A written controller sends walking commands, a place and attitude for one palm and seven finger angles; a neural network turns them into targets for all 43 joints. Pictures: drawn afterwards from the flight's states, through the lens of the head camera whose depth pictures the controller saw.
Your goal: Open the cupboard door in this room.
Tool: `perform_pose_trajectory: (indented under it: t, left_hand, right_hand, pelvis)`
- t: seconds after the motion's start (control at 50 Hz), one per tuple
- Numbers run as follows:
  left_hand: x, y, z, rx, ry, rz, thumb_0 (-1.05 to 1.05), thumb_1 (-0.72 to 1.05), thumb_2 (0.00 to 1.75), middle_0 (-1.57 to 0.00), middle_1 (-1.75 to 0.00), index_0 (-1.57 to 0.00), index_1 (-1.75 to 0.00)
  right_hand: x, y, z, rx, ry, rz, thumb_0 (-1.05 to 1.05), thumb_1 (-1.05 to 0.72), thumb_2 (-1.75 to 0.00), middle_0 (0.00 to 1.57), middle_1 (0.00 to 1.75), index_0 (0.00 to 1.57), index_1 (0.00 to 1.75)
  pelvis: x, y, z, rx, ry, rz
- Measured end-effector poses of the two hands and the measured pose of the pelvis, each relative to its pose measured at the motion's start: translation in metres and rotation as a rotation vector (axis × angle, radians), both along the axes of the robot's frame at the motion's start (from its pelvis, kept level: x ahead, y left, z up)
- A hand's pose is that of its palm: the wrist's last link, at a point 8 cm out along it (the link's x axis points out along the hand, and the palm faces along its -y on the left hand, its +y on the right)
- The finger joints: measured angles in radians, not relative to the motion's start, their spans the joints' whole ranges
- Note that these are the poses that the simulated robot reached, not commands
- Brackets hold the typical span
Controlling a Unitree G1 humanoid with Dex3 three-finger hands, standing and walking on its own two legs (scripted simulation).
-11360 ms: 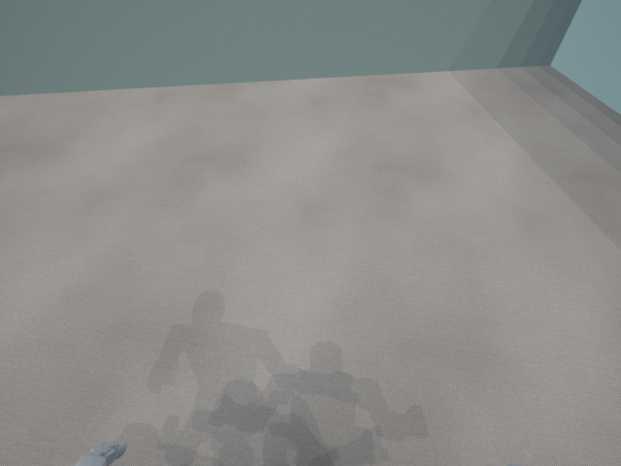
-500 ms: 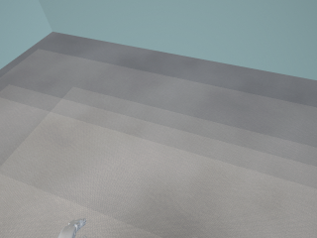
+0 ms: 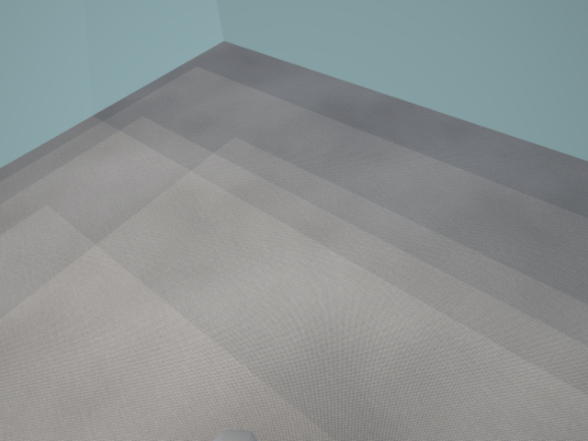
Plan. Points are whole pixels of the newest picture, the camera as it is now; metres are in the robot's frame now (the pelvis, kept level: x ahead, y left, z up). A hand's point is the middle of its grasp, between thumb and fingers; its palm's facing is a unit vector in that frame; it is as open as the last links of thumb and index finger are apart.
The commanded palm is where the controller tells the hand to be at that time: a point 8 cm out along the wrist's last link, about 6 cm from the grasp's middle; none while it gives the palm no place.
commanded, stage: turn or walk to find it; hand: left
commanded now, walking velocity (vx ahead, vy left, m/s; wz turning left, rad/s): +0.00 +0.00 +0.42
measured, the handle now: out of the picture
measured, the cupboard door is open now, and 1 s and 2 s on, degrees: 0 0 0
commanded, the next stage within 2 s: none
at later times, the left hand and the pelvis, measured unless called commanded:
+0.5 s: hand out of the picture +0.01 +0.26 -0.16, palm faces +0.22 -0.94 -0.25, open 7.4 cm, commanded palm none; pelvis -0.03 +0.04 +0.00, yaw +10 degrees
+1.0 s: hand out of the picture -0.06 +0.18 -0.15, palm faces +0.43 -0.86 -0.27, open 7.3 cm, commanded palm none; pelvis -0.05 -0.02 +0.00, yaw +25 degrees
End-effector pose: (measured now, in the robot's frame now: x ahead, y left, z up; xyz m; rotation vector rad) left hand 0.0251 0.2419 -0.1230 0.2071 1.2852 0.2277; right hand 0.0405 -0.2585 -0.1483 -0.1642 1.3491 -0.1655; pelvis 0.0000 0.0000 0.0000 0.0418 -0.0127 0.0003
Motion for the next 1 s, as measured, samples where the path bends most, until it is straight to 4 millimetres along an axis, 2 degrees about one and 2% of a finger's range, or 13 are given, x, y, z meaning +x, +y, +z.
perform_pose_trajectory:
  t: [0.12,0.18,0.26,0.38,0.44,0.52,0.62,0.68,0.78,0.86,0.94,1.0]
  left_hand:
    - [-0.056,0.029,-0.021,-0.028,0.081,0.100,0.00,0.90,0.90,-0.20,-0.30,-0.20,-0.30]
    - [-0.075,0.047,-0.036,-0.044,0.108,0.147,0.00,0.90,0.90,-0.20,-0.30,-0.20,-0.30]
    - [-0.079,0.060,-0.032,-0.054,0.112,0.173,0.00,0.91,0.90,-0.20,-0.30,-0.20,-0.30]
    - [-0.057,0.070,-0.018,-0.048,0.008,0.178,0.00,0.91,0.90,-0.20,-0.30,-0.20,-0.30]
    - [-0.045,0.071,-0.013,-0.034,-0.030,0.171,0.00,0.91,0.90,-0.20,-0.30,-0.20,-0.30]
    - [-0.026,0.064,-0.007,-0.014,-0.077,0.157,0.00,0.91,0.90,-0.20,-0.30,-0.20,-0.30]
    - [-0.005,0.043,0.003,0.014,-0.151,0.140,0.00,0.91,0.90,-0.20,-0.30,-0.20,-0.30]
    - [-0.003,0.026,0.007,0.040,-0.192,0.139,0.00,0.91,0.90,-0.20,-0.30,-0.20,-0.30]
    - [-0.030,0.002,0.018,0.047,-0.183,0.194,0.00,0.90,0.90,-0.20,-0.30,-0.20,-0.30]
    - [-0.057,-0.011,0.017,0.037,-0.150,0.252,0.00,0.90,0.90,-0.20,-0.30,-0.20,-0.30]
    - [-0.087,-0.020,0.011,0.025,-0.123,0.327,0.00,0.91,0.90,-0.20,-0.30,-0.20,-0.30]
    - [-0.115,-0.021,0.005,0.015,-0.091,0.380,0.00,0.91,0.90,-0.20,-0.30,-0.20,-0.30]
  right_hand:
    - [0.063,0.031,0.013,-0.035,-0.141,0.129,0.01,-0.91,-0.90,0.19,0.30,0.20,0.29]
    - [0.084,0.053,0.019,-0.049,-0.218,0.183,0.00,-0.91,-0.90,0.19,0.30,0.20,0.29]
    - [0.090,0.075,0.033,-0.052,-0.252,0.224,0.00,-0.91,-0.90,0.20,0.30,0.20,0.29]
    - [0.075,0.089,0.035,-0.031,-0.214,0.244,0.00,-0.90,-0.90,0.20,0.30,0.20,0.29]
    - [0.061,0.087,0.030,-0.017,-0.187,0.233,0.00,-0.90,-0.90,0.20,0.30,0.20,0.30]
    - [0.036,0.075,0.020,-0.004,-0.129,0.212,0.00,-0.90,-0.90,0.20,0.30,0.21,0.30]
    - [0.004,0.047,0.001,0.014,-0.035,0.194,0.00,-0.90,-0.90,0.20,0.30,0.21,0.30]
    - [-0.007,0.028,-0.014,0.029,0.007,0.190,0.01,-0.90,-0.90,0.20,0.30,0.20,0.30]
    - [-0.007,0.008,-0.012,0.036,0.045,0.226,0.01,-0.91,-0.90,0.20,0.30,0.20,0.29]
    - [0.001,0.000,-0.008,0.032,0.044,0.270,0.01,-0.91,-0.90,0.20,0.30,0.20,0.29]
    - [0.013,0.000,-0.005,0.016,0.050,0.330,0.01,-0.91,-0.90,0.19,0.30,0.20,0.29]
    - [0.028,0.008,-0.002,0.003,0.038,0.383,0.01,-0.91,-0.90,0.19,0.30,0.20,0.29]
  pelvis:
    - [-0.010,0.022,-0.008,-0.028,0.003,0.055]
    - [-0.014,0.035,-0.015,-0.031,-0.004,0.077]
    - [-0.017,0.045,-0.007,-0.052,-0.013,0.102]
    - [-0.023,0.050,0.002,-0.059,-0.008,0.142]
    - [-0.025,0.048,0.003,-0.054,-0.005,0.158]
    - [-0.028,0.039,0.001,-0.047,-0.001,0.186]
    - [-0.033,0.018,-0.004,-0.032,0.006,0.226]
    - [-0.036,0.003,-0.010,-0.024,0.002,0.251]
    - [-0.039,-0.012,-0.002,0.003,-0.009,0.308]
    - [-0.042,-0.019,0.001,0.007,-0.014,0.355]
    - [-0.045,-0.022,0.002,0.006,-0.013,0.399]
    - [-0.050,-0.020,0.001,0.002,-0.012,0.431]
